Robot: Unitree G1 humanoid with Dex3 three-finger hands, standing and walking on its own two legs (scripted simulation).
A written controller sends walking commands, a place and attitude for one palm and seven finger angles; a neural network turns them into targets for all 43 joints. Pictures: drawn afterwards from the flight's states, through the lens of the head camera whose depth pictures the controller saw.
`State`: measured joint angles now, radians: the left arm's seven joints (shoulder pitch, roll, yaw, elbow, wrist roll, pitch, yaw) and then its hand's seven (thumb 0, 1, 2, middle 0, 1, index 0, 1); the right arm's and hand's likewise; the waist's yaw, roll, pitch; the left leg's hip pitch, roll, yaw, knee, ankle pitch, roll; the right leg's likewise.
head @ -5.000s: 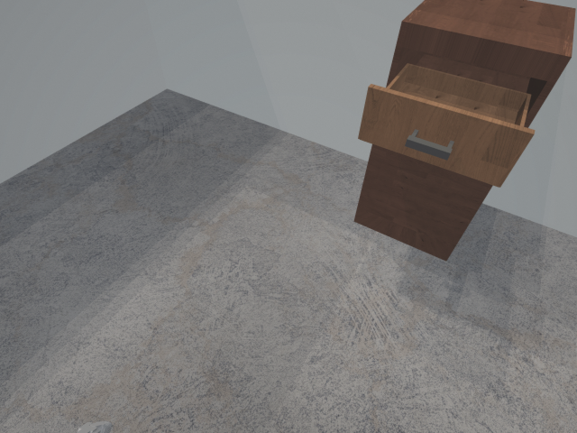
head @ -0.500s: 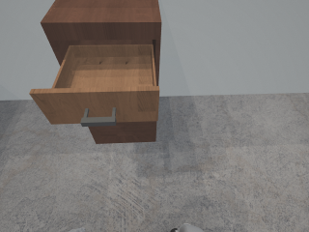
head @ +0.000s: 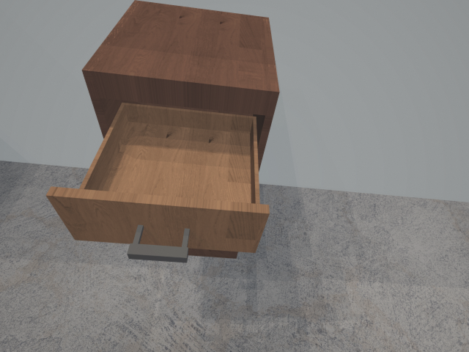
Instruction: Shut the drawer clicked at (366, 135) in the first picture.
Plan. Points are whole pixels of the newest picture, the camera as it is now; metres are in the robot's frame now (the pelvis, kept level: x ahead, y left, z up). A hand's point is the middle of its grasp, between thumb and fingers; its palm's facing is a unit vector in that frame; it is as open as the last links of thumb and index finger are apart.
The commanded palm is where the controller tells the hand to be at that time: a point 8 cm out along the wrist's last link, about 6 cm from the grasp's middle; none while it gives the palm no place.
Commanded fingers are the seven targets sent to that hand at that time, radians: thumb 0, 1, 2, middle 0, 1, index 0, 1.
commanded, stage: come to a stop and stand still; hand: left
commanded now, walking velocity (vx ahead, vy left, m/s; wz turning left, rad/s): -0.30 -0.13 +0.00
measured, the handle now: (161, 242) +0.30 +0.17 -0.03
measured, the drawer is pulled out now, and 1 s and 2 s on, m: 0.29 0.29 0.29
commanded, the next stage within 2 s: look again from close up in 0.90 s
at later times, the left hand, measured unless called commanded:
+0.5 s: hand out of the picture +0.00 +0.10 -0.16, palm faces +0.01 -0.97 -0.25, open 7.3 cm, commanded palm none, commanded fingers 0.00 0.90 0.90 -0.20 -0.30 -0.20 -0.30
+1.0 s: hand out of the picture -0.07 +0.06 -0.17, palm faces +0.05 -0.98 -0.17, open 7.3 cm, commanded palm none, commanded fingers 0.00 0.90 0.90 -0.20 -0.30 -0.20 -0.30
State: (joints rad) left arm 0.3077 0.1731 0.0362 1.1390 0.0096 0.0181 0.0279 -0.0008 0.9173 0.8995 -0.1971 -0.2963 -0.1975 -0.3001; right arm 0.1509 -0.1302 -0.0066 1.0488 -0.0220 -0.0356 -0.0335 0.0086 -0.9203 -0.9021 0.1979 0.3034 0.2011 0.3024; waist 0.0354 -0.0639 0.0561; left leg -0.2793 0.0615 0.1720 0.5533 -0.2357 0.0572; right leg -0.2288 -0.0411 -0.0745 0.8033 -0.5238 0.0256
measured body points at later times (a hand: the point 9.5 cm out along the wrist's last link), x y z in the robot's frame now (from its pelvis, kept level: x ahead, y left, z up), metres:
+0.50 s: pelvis -0.04 -0.08 +0.00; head -0.03 -0.11 +0.45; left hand +0.00 +0.15 -0.14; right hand -0.01 -0.31 -0.17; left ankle -0.02 +0.06 -0.70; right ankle -0.05 -0.18 -0.73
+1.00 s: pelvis -0.06 -0.10 +0.01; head -0.05 -0.10 +0.46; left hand -0.07 +0.11 -0.15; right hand -0.07 -0.31 -0.16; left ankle -0.07 +0.04 -0.73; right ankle -0.05 -0.18 -0.73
